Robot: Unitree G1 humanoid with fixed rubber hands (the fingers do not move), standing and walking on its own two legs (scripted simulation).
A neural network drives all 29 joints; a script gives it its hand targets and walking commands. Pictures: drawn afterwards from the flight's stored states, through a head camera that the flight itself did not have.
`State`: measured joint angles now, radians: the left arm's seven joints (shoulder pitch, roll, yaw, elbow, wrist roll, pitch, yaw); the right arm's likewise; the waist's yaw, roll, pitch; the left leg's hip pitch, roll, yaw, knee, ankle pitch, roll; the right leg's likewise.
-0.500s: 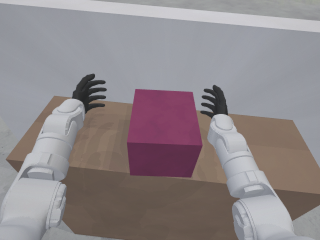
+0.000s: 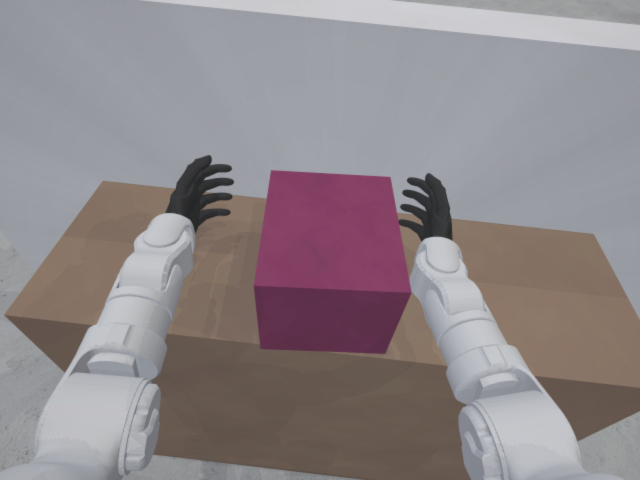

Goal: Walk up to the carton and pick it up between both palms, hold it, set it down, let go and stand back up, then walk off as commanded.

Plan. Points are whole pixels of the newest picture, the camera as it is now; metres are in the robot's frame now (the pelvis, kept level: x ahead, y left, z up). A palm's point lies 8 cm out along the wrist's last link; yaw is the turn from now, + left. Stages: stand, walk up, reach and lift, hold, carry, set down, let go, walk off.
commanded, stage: reach and lift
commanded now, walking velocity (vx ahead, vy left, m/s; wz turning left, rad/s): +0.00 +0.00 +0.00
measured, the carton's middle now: (327, 260) +0.39 -0.03 +0.06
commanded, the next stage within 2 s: none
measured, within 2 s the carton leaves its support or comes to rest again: leaves its support in 1.72 s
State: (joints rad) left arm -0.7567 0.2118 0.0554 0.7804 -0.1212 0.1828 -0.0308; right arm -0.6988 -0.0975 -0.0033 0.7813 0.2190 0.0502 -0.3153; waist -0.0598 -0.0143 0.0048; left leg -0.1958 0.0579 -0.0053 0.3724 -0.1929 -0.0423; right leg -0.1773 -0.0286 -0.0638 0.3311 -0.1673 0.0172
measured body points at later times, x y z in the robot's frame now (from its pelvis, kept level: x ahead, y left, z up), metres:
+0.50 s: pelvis -0.01 +0.00 +0.00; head +0.01 +0.02 +0.45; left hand +0.42 +0.12 +0.10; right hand +0.40 -0.15 +0.11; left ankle +0.00 +0.14 -0.75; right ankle +0.00 -0.13 -0.75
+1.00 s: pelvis +0.00 +0.00 +0.00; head +0.00 +0.02 +0.45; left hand +0.42 +0.12 +0.10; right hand +0.38 -0.15 +0.11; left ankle +0.00 +0.14 -0.75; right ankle +0.00 -0.13 -0.75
